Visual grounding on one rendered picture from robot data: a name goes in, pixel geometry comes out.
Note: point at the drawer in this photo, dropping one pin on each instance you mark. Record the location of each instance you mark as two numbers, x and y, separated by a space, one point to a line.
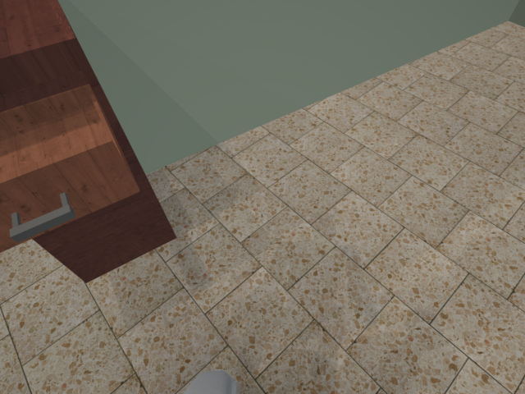
62 143

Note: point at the cabinet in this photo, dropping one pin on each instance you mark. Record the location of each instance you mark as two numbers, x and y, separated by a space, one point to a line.
40 56

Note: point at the handle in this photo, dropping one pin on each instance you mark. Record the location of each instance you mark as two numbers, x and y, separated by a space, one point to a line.
20 232

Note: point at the robot left thigh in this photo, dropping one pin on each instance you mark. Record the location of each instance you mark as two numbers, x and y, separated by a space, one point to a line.
213 382

